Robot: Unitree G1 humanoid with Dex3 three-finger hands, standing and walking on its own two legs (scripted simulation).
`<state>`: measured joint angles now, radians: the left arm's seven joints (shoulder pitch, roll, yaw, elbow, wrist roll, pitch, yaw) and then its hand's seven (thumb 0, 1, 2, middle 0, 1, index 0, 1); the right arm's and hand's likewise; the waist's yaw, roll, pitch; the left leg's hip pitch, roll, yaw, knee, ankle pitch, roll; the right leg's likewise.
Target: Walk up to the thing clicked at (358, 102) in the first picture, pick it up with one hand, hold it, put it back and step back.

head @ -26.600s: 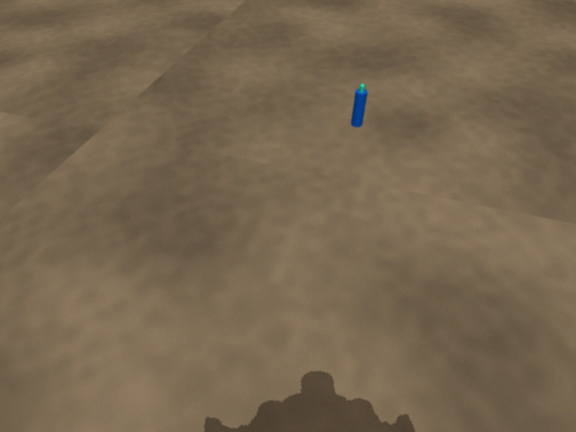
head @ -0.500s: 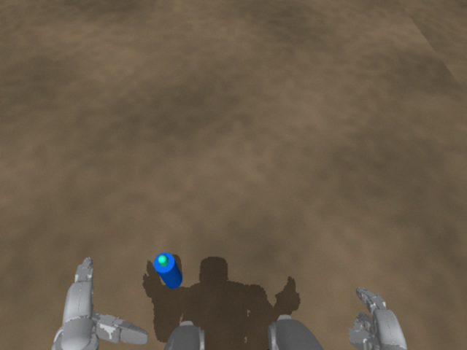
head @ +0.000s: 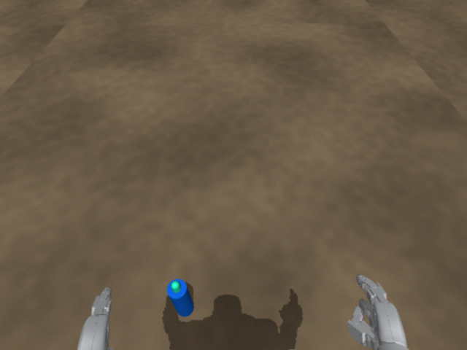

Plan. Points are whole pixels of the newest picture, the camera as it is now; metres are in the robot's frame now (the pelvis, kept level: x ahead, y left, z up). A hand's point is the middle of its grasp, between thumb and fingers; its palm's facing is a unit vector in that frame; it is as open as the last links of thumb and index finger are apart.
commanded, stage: home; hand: left
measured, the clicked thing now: (180, 296) +0.41 +0.21 -0.59
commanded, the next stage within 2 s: stand in 1.44 s
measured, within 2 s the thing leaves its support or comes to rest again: neither
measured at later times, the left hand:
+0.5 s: hand (136, 344) +0.16 +0.18 -0.05, palm faces +0.09 -0.95 -0.29, open 17.7 cm
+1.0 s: hand (134, 343) +0.16 +0.18 -0.05, palm faces +0.10 -0.95 -0.28, open 17.6 cm
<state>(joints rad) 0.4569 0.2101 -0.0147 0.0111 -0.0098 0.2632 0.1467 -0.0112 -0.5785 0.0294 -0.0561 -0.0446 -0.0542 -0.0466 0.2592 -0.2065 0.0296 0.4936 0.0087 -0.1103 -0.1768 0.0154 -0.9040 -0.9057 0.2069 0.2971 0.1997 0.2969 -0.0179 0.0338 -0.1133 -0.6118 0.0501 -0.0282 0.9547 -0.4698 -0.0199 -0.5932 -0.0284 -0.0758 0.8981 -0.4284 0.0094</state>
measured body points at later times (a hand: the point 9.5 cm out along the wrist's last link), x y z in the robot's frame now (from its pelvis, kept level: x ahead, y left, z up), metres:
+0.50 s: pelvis -0.01 +0.00 +0.00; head +0.01 +0.00 +0.45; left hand +0.16 +0.23 -0.03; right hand +0.15 -0.24 -0.07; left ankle +0.01 +0.13 -0.69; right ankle +0.02 -0.13 -0.69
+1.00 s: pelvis -0.01 +0.00 +0.00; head +0.01 +0.00 +0.45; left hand +0.16 +0.23 -0.03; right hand +0.15 -0.24 -0.07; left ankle +0.01 +0.13 -0.69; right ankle +0.02 -0.13 -0.69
